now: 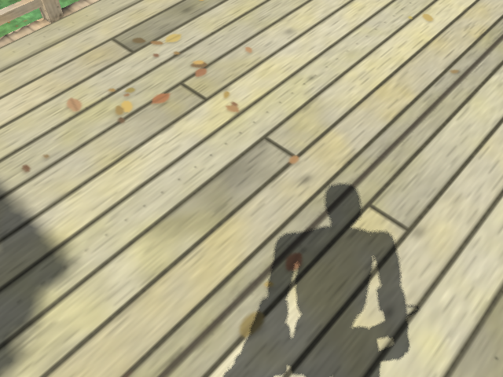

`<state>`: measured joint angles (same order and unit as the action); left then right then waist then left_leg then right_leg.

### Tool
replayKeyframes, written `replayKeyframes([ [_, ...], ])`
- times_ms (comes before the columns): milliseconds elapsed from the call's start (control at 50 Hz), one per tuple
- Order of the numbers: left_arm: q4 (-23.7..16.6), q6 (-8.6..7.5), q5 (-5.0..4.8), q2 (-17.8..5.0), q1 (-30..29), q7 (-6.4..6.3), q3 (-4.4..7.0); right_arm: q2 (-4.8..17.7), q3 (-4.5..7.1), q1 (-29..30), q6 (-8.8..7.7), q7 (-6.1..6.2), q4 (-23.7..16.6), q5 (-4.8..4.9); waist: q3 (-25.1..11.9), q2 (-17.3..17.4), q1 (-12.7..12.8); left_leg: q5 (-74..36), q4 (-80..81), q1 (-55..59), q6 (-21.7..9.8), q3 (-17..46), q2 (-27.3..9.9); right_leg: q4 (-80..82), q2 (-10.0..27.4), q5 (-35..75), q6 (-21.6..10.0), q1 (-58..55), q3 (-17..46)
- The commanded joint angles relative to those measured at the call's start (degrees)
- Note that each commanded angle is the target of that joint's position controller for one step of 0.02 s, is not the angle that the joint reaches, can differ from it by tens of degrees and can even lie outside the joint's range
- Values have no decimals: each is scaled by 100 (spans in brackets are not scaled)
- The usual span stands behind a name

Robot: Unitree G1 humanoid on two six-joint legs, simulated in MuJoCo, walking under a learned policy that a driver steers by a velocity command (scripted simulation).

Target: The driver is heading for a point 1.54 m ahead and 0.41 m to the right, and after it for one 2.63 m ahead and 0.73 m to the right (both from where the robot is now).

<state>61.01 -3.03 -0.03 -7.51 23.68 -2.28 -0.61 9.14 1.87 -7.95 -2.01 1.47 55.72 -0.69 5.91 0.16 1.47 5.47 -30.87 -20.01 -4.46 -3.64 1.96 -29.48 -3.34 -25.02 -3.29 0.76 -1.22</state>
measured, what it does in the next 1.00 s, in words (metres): walks ahead: right foot, then left foot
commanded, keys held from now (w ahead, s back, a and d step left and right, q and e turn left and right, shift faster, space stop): no key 0.68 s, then w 0.32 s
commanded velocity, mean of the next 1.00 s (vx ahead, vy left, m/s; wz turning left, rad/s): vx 0.09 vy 0.00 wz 0.00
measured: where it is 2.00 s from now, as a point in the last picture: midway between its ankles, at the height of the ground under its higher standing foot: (252, 300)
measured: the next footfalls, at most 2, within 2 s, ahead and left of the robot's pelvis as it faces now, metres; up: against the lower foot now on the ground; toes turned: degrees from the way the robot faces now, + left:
right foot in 0.24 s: +0.04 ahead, -0.11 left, +0.00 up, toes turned +0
left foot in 1.00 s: +0.20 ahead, +0.10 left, +0.00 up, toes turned +5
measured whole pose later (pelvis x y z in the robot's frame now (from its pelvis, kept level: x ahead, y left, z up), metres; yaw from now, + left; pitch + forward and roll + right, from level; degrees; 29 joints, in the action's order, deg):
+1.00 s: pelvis +0.12 +0.01 +0.00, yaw +0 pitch +0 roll +0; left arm 66.3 -2.9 1.2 -10.3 29.3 -1.5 2.3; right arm 10.0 2.3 -13.4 -3.7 -0.9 58.8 -0.9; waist 0.8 -2.7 1.9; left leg 18.1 -33.4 -19.0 -4.6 -5.1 -0.2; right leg -23.1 0.0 -23.2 -1.2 -0.5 -0.7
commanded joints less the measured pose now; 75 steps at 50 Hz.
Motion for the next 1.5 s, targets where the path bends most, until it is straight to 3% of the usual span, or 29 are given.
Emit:
replayKeyframes([
  [20, 27, 122, -187, -347, 970, -18, 96, 894, 144, -1799, -17, 46, 341, 12, -1669, 1031, -449, -4683, 443, 2543, -1491, 2270, -2349, -2193, 151, -688, 16, 1276, 22],
  [40, 16, 244, 14, -499, 619, -42, 151, 725, 78, -1506, -19, 18, 269, 41, -1250, 768, -437, -3467, 853, 1823, -1614, 2521, -2353, -2640, 163, -1452, 45, 1468, 197],
  [60, -49, 294, 162, -433, 279, -20, 161, 666, 50, -1059, 3, 37, 210, 30, -700, 592, -341, -2194, 1191, 1202, -1479, 2342, -2116, -2808, 217, -1331, 84, 1629, 293],
  [80, -58, 327, 199, -351, 103, 13, 152, 565, -6, -698, 43, 70, 143, -12, -484, 408, -203, -1275, 1478, 751, -1244, 2088, -1864, -2594, 314, -1007, 129, 1554, 348],
  [120, 4, 385, 152, -229, 164, 36, 125, 516, -51, -359, 103, 135, 147, -53, -293, 541, 55, -455, 1745, 232, -828, 1516, -1401, -1676, 402, -616, 223, 1179, 262],
  [180, 238, 439, 77, -196, 427, -17, 113, 599, -34, -477, 157, 124, 266, -26, -574, 473, 68, 472, 1687, 300, -587, 1309, -1182, -566, 272, 150, 249, 681, 23],
  [240, 228, 432, 211, -314, 345, -4, 98, 645, 11, -498, 242, 79, 327, 88, -184, 222, 63, 2396, 1781, -444, -8, 1266, -927, 696, 566, 1012, 97, 300, 377],
  [280, 135, 343, 139, -459, -27, -9, 82, 425, -18, -597, 303, 39, 367, 115, 349, -404, -167, 1559, 1472, 358, 182, 863, -535, 1320, 918, -291, -14, 1810, 900],
  [320, 117, 220, 84, -430, -262, -21, 62, 244, -69, -876, 263, 6, 529, 24, 186, -543, -331, 583, 1076, 1223, 171, 767, -512, 1669, 995, -127, 39, 2144, 989],
  [440, 204, 151, 64, -360, -45, -18, 59, 320, -102, -1052, 143, 18, 768, 24, -58, -123, -226, 288, 1182, 1059, 157, 845, -632, 1422, 864, 895, -18, 1345, 718],
  [680, 333, 136, 63, -297, 114, -26, 23, 214, -156, -1283, 132, 76, 1024, 26, -95, -28, -191, -101, 1100, 1100, 174, 836, -677, 1316, 869, 1455, -46, 1142, 625],
  [740, 374, 180, 77, -550, 312, -16, 136, 255, -112, -1261, 160, 52, 984, -3, -36, -367, -107, 1451, 537, 737, 99, 463, -247, 1538, 848, -580, -284, 1187, 882],
  [780, 385, 234, 74, -778, 581, -4, 251, 216, -89, -923, 162, -24, 770, -94, 500, -742, 82, 2060, -340, -362, 82, 33, 42, 2075, 1438, -2087, -706, 1119, 1724],
  [800, 402, 230, 77, -827, 657, -2, 291, 120, -107, -742, 129, -65, 628, -160, 771, -847, 143, 1906, -749, -739, 71, -81, -90, 2270, 1823, -2252, -923, 1109, 2103],
  [840, 420, 164, 144, -784, 761, 12, 322, 204, -66, -418, 19, -128, 366, -151, 932, -721, 185, 1872, -1346, -1409, 27, 47, -366, 2393, 2132, -1642, -1159, 792, 2375],
  [900, 392, 22, 175, -835, 720, 39, 367, 313, 10, -233, -158, -213, 131, -79, 685, -500, 117, 1789, -1161, -1586, 21, 79, -474, 2151, 1988, -335, -1103, 171, 1921],
  [940, 370, -43, 158, -882, 619, 56, 387, 307, 50, -248, -206, -253, 32, -25, 513, -559, 8, 1556, -717, -946, 10, -75, -350, 1924, 1824, 321, -996, 355, 1535],
  [980, 295, -76, 90, -925, 280, 82, 394, 209, 89, -1013, -220, -260, 231, 22, 311, -485, -448, 970, 81, 722, -21, -382, -27, 1341, 1510, 916, -771, 1266, 982],
  [1000, 259, -123, 101, -869, 222, 111, 367, 359, 187, -1741, -238, -217, 486, 27, 14, -214, -738, 949, 315, 1940, -64, -289, 111, 563, 1231, 1606, -609, 1837, 647],
  [1020, 124, -179, 104, -663, 64, 163, 291, 791, 329, -2651, -280, -135, 674, -62, -448, 678, -1142, 1828, 1000, 2976, -275, 1043, -894, -1138, 726, 1593, -347, 2545, -10],
  [1040, -120, -198, 75, -311, 219, 204, 223, 1361, 444, -3310, -242, -111, 781, -78, -847, 1966, -1116, 3038, 2104, 3508, -881, 3786, -2373, -3074, -24, -427, -125, 3734, -502],
  [1060, -195, -160, 231, -705, -163, 242, 330, 1015, 342, -2797, -158, -99, 731, -55, -339, 963, -818, 3273, 2249, 2794, -962, 4022, -2397, -3897, 341, -373, -250, 4032, 131],
  [1100, -292, -199, 172, -529, -486, 341, 309, 777, 241, -1701, -212, -151, 375, -55, 145, 109, -370, 2136, 2274, 1857, -773, 2758, -2014, -3885, 770, 770, -306, 3925, 283],
  [1160, -236, -75, 206, -488, -300, 391, 348, 483, 98, -1658, -349, -111, 417, -20, -24, 232, -66, 390, 2324, 1652, -551, 1589, -1491, -3441, 858, 1181, -135, 3474, 103],
  [1220, -436, 37, 185, -515, -812, 416, 377, 520, 46, -2109, -411, -73, 602, -10, 8, 323, -76, -1022, 2262, 1910, -555, 1050, -1354, -3124, 810, 1438, -19, 3885, -123],
  [1300, -895, 53, 146, -449, -2011, 446, 319, 469, -29, -2294, -429, -72, 642, -30, 239, 379, -236, -1751, 2342, 1789, -561, 648, -1184, -1904, 697, 1988, 77, 3952, -391],
  [1400, -1192, 25, 91, -511, -2689, 422, 288, 599, -18, -2459, -461, -21, 730, -25, 288, 474, -304, -2624, 2244, 2110, -543, 463, -1327, -595, 444, 2296, -170, 3243, -604],
  [1460, -1029, -48, 104, -738, -1929, 319, 408, 777, 34, -2223, -464, 10, 724, -63, -193, 522, 121, -4635, 1131, 2567, -451, 285, -1410, -374, 99, 1774, -504, 2262, -657],
  [1500, -489, -136, 164, -1009, -268, 227, 578, 855, 64, -2086, -405, -3, 689, -51, -1028, 367, 788, -4145, -979, 2000, -325, 106, -1167, 156, 108, 1774, -746, 330, -483],
])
